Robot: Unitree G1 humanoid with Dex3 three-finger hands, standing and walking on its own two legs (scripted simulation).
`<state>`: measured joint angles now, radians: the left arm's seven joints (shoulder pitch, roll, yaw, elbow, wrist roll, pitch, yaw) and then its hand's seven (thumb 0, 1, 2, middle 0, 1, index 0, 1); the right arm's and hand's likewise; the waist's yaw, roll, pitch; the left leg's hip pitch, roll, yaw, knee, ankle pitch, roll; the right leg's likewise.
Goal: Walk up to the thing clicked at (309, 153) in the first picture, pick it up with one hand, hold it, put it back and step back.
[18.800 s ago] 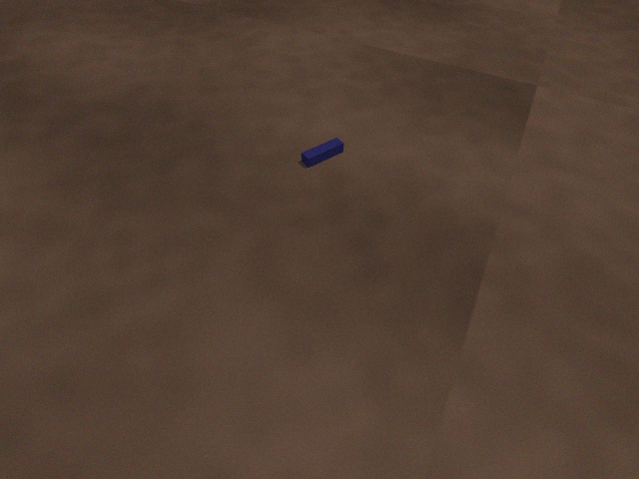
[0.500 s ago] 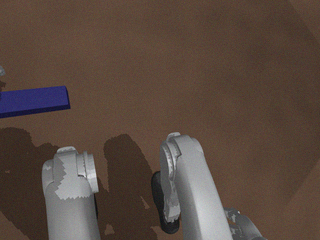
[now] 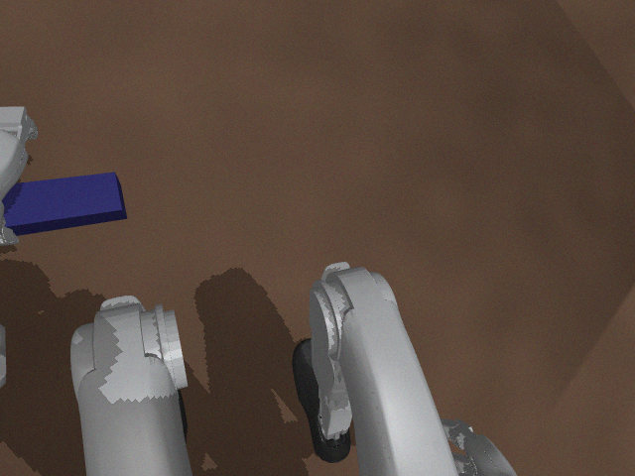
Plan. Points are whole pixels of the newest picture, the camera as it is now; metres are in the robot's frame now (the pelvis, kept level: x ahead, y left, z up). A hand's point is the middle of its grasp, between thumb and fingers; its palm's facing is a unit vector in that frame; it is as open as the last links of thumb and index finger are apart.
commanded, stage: approach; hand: left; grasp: from above
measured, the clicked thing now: (36, 207) +0.47 +0.31 -0.30
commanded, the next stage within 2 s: close in in 0.38 s
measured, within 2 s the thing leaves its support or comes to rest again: neither
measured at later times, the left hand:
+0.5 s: hand out of the picture +0.45 +0.33 -0.18, palm faces -0.47 -0.09 -0.88, open 14.1 cm
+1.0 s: hand (27, 206) +0.46 +0.30 -0.23, palm faces -0.44 -0.10 -0.89, open 14.0 cm
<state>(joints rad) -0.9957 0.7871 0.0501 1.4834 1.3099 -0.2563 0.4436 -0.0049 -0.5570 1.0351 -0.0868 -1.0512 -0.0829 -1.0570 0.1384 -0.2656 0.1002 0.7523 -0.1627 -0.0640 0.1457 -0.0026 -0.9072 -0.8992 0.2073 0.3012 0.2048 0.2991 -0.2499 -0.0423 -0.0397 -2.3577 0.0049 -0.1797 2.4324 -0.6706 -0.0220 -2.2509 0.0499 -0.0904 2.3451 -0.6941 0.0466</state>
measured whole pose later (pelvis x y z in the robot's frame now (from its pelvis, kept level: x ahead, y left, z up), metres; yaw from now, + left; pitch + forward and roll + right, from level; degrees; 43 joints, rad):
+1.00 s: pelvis +0.00 +0.00 -0.02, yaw -2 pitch +30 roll -11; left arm -1.05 0.91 0.13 1.70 1.35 -0.24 0.58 0.00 -0.52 1.04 -0.09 -1.02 -0.08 -1.03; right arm 0.12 -0.30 0.20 0.70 -0.22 -0.14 0.19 0.00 -0.90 -0.90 0.21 0.30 0.20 0.30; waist -0.34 -0.10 0.07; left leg -2.37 0.01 -0.22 2.50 -0.68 -0.02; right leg -2.26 0.07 -0.12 2.38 -0.68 0.06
